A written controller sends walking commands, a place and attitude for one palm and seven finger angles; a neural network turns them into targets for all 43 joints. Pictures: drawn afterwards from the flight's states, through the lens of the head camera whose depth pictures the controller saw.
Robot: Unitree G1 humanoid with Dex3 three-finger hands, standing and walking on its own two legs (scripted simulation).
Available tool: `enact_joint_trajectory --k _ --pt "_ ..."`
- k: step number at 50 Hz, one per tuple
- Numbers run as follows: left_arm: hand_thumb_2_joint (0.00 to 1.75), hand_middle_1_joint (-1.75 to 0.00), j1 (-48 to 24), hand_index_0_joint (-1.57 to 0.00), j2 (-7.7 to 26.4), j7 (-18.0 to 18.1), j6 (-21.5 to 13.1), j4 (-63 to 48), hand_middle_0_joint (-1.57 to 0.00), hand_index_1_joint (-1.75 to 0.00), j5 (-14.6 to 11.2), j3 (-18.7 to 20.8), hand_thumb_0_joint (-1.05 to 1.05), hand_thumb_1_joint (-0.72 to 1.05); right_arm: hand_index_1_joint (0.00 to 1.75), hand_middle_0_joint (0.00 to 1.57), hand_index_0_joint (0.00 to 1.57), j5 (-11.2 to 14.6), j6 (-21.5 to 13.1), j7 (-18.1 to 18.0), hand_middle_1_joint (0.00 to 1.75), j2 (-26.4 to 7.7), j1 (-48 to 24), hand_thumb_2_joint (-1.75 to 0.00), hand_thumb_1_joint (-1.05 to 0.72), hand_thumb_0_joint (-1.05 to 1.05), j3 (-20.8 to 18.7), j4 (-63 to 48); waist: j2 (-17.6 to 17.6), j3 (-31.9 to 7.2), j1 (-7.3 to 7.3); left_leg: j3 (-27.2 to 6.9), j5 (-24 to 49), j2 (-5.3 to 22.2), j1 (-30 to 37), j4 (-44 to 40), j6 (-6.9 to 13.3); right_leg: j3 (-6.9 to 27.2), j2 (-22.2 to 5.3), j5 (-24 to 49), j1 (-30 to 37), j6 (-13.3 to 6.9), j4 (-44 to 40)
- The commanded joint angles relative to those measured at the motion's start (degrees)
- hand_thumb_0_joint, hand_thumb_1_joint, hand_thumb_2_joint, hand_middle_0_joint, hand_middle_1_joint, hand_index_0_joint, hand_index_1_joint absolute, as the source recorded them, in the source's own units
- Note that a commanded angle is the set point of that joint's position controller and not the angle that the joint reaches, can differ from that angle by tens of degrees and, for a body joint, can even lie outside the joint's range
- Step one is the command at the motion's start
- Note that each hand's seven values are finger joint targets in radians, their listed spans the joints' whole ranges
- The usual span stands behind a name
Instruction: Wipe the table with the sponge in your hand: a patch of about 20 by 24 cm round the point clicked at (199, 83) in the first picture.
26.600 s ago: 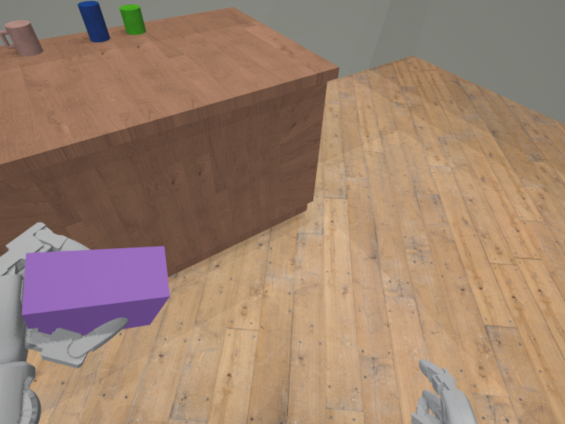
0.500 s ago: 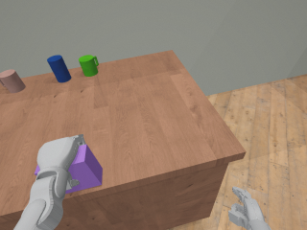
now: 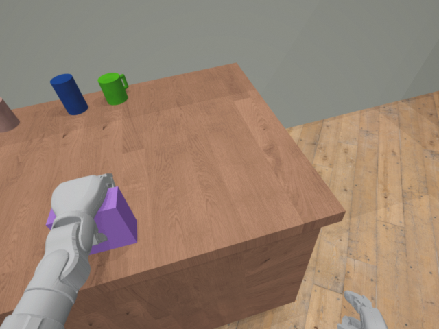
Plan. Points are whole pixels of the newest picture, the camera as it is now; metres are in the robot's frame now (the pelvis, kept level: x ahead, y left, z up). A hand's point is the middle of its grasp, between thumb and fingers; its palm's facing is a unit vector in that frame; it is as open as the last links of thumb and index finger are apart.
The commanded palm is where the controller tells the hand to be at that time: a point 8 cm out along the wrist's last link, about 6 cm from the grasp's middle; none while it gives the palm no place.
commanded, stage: wipe forward along the first lane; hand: left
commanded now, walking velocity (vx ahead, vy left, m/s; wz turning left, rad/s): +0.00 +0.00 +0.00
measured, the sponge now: (101, 228) +0.28 +0.29 +0.02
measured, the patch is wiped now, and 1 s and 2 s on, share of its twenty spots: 0.10 0.40 0.40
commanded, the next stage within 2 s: slide across to the middle lane in 1.08 s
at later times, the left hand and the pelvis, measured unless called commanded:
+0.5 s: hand (95, 195) +0.33 +0.31 +0.07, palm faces -0.07 -0.02 -1.00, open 9.8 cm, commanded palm +0.32 +0.31 +0.10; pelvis +0.00 +0.00 +0.00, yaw +1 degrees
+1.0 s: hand (96, 174) +0.39 +0.33 +0.07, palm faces -0.10 +0.00 -0.99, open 9.8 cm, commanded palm +0.37 +0.33 +0.11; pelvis +0.01 +0.01 +0.00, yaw +0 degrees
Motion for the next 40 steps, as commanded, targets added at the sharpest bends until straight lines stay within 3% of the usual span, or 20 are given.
enact_joint_trajectory --k 1,3,5,8,10,14,15,17,20,23,24,25,26,29,30,32,35,36,39,40 --pt "1.3 -1.6 -12.87 -1.2 11.93 1.39 0.01 -2.61 -1.2 -1.6 0.47 5.31 0.0 0.1 0.3 0.2 0.2 0.35 -2.73 -0.31 0.3 -6.11 -8.1 -0.9 -0.9 0.0 -2.01 -8.56 -7.94 -9.12 -0.3 -1.56 5.84 -2.27 1.98 -1.63 2.11 5.56 -0.7 9.06 1.78 -0.02 -4.71" --pt "1.3 -1.6 -13.13 -1.2 11.94 1.34 -0.31 -1.35 -1.2 -1.6 0.38 5.23 0.0 0.1 0.3 0.2 0.2 0.47 -2.42 -0.33 0.3 -6.37 -7.71 -0.9 -0.9 0.0 -2.16 -8.36 -9.17 -9.13 -0.62 -1.47 5.91 -2.36 1.37 -1.25 2.14 5.73 -0.64 9.82 1.57 0.11 -4.69" --pt "1.3 -1.6 -14.38 -1.2 13.26 1.16 -0.55 -1.2 -1.2 -1.6 0.57 6.02 0.0 0.1 0.3 0.2 0.2 0.54 -2.32 -0.39 0.3 -6.46 -7.88 -0.9 -0.9 0.0 -2.01 -8.67 -7.65 -9.44 -0.42 -1.85 5.3 -2.47 1.14 -1.3 2.11 6.43 -0.47 9.04 1.13 -0.22 -4.67" --pt "1.3 -1.6 -17.28 -1.2 12.37 1.15 -0.89 2.26 -1.2 -1.6 0.84 4.42 0.0 0.1 0.3 0.2 0.2 0.76 -2.08 -0.57 0.3 -6.64 -6.43 -0.9 -0.9 0.0 -2.2 -7.98 -8.79 -8.29 -1.66 -1.34 4.06 -2.39 0.42 -0.73 2.24 5.69 -0.58 7.69 -0.48 0.22 -4.89" --pt "1.3 -1.6 -17.44 -1.2 14.03 1.09 -1.26 2.23 -1.2 -1.6 0.98 6.01 0.0 0.1 0.3 0.2 0.2 0.78 -2.04 -0.55 0.3 -6.64 -6.72 -0.9 -0.9 0.0 -2.17 -8.54 -7.74 -9.31 -0.8 -1.78 4.33 -2.52 0.45 -0.84 2.3 6.3 -0.45 7.86 -0.16 -0.16 -4.79" --pt "1.3 -1.6 -20.26 -1.2 13.24 1.26 -2.18 4.66 -1.2 -1.6 1.22 4.67 0.0 0.1 0.3 0.2 0.2 0.84 -1.7 -0.48 0.3 -6.74 -5.09 -0.9 -0.9 0.0 -2.36 -8.18 -8.31 -9.96 -1.8 -1.2 4.07 -2.39 -0.16 -0.25 2.36 5.35 -0.73 8.2 -0.42 0.26 -4.41" --pt "1.3 -1.6 -20.77 -1.2 16.45 1.35 -2.42 4.72 -1.2 -1.6 1.26 7.5 0.0 0.1 0.3 0.2 0.2 0.86 -1.64 -0.61 0.3 -6.87 -5.52 -0.9 -0.9 0.0 -2.25 -8.43 -7.95 -10.31 -1.18 -1.71 4.1 -2.52 -0.4 -0.29 2.43 6.35 -0.48 8.19 -0.11 -0.1 -4.47" --pt "1.3 -1.6 -22.91 -1.2 14.06 1.33 -2.77 6.79 -1.2 -1.6 1.58 4.78 0.0 0.1 0.3 0.2 0.2 0.96 -1.54 -0.66 0.3 -6.72 -4.35 -0.9 -0.9 0.0 -2.28 -8.09 -8.23 -9.25 -2.27 -1.21 3.25 -2.41 -0.98 -0.13 2.43 5.19 -0.73 7.17 -1.2 0.34 -4.51" --pt "1.3 -1.6 -24.71 -1.2 16.25 1.46 -3.35 7.83 -1.2 -1.6 2.08 6.5 0.0 0.1 0.3 0.2 0.2 1.0 -1.36 -0.68 0.3 -6.81 -4.41 -0.9 -0.9 0.0 -2.27 -8.25 -7.09 -10.87 -1.65 -1.7 3.44 -2.44 -0.91 -0.18 2.47 5.52 -0.52 6.71 -1.36 -0.09 -4.35" --pt "1.3 -1.6 -25.44 -1.2 15.07 1.72 -3.65 10.16 -1.2 -1.6 2.34 5.25 0.0 0.1 0.3 0.2 0.2 0.94 -0.98 -0.5 0.3 -6.97 -2.97 -0.9 -0.9 0.0 -2.52 -7.77 -8.06 -11.6 -2.37 -1.23 4.64 -2.26 -1.14 0.58 2.46 4.62 -0.71 8.98 -1.11 0.22 -3.7" --pt "1.3 -1.6 -25.96 -1.2 15.49 1.73 -3.77 10.45 -1.2 -1.6 2.08 5.43 0.0 0.1 0.3 0.2 0.2 1.04 -0.87 -0.51 0.3 -7.03 -2.79 -0.9 -0.9 0.0 -2.51 -7.93 -8.34 -11.52 -2.44 -1.17 4.16 -2.31 -1.46 0.51 2.51 4.7 -0.8 8.71 -0.9 0.34 -3.99" --pt "1.3 -1.6 -27.53 -1.2 18.5 1.7 -4.03 10.62 -1.2 -1.6 2.29 7.71 0.0 0.1 0.3 0.2 0.2 1.04 -0.83 -0.6 0.3 -7.34 -3.27 -0.9 -0.9 0.0 -2.28 -7.84 -6.93 -11.57 -2.19 -1.63 4.12 -2.27 -1.71 0.24 2.44 5.48 -0.57 8.39 -1.24 -0.07 -3.88" --pt "1.3 -1.6 -28.54 -1.2 15.71 1.75 -4.22 11.53 -1.2 -1.6 2.56 5.03 0.0 0.1 0.3 0.2 0.2 1.01 -0.72 -0.57 0.3 -6.99 -2.44 -0.9 -0.9 0.0 -2.28 -7.61 -6.93 -11.65 -2.91 -1.29 4.58 -2.29 -1.66 0.59 2.52 4.52 -0.78 8.89 -1.36 0.19 -3.36" --pt "1.3 -1.6 -29.66 -1.2 15.31 1.97 -4.35 13.04 -1.2 -1.6 2.8 4.45 0.0 0.1 0.3 0.2 0.2 1.11 -0.48 -0.39 0.3 -7.18 -1.76 -0.9 -0.9 0.0 -2.53 -7.64 -7.35 -11.93 -3.13 -1.28 4.11 -2.15 -1.55 0.8 2.52 4.17 -0.78 8.27 -2.4 0.31 -3.61" --pt "1.3 -1.6 -30.7 -1.2 17.24 1.98 -4.49 12.98 -1.2 -1.6 2.88 6.15 0.0 0.1 0.3 0.2 0.2 1.14 -0.49 -0.48 0.3 -7.24 -2.21 -0.9 -0.9 0.0 -2.36 -7.7 -6.69 -12.21 -2.64 -1.84 4.4 -2.07 -1.47 0.38 2.55 4.51 -0.52 7.98 -2.54 -0.08 -3.67" --pt "1.3 -1.6 -33.49 -1.2 15.79 2.22 -4.59 15.22 -1.2 -1.6 3.25 4.17 0.0 0.1 0.3 0.2 0.2 1.19 -0.36 -0.48 0.3 -7.32 -0.78 -0.9 -0.9 0.0 -2.54 -7.03 -7.46 -11.19 -4.01 -1.66 3.15 -1.88 -1.47 0.68 2.58 3.64 -0.59 6.41 -4.24 0.31 -3.59" --pt "1.3 -1.6 -34.89 -1.2 19.21 2.36 -5.21 16.48 -1.2 -1.6 3.24 6.9 0.0 0.1 0.3 0.2 0.2 1.17 -0.14 -0.68 0.3 -7.58 -0.64 -0.9 -0.9 0.0 -2.42 -6.98 -6.69 -13.62 -3.05 -1.86 3.99 -1.88 -1.88 0.53 2.56 4.22 -0.56 7.27 -2.82 0.01 -3.43" --pt "1.3 -1.6 -36.1 -1.2 17.45 2.39 -5.47 17.64 -1.2 -1.6 3.34 4.79 0.0 0.1 0.3 0.2 0.2 1.25 -0.07 -0.65 0.3 -7.44 0.21 -0.9 -0.9 0.0 -2.49 -6.77 -7.38 -13.48 -4.03 -1.64 4.19 -1.9 -1.88 0.93 2.64 3.74 -0.68 7.78 -2.88 0.31 -3.06" --pt "1.3 -1.6 -37.72 -1.2 19.31 2.6 -5.83 20.34 -1.2 -1.6 3.76 5.79 0.0 0.1 0.3 0.2 0.2 1.22 0.21 -0.56 0.3 -7.77 1.07 -0.9 -0.9 0.0 -2.47 -6.41 -6.89 -13.13 -4.15 -1.62 3.85 -1.81 -2.83 1.03 2.54 3.48 -0.71 7.46 -3.44 0.33 -3.02" --pt "1.3 -1.6 -38.13 -1.2 19.67 2.46 -6.32 19.27 -1.2 -1.6 3.65 6.53 0.0 0.1 0.3 0.2 0.2 1.24 0.15 -0.56 0.3 -7.65 0.6 -0.9 -0.9 0.0 -2.48 -6.75 -5.67 -14.85 -3.38 -1.92 5.15 -1.69 -2.1 0.77 2.49 3.64 -0.61 8.41 -2.99 0.0 -2.81"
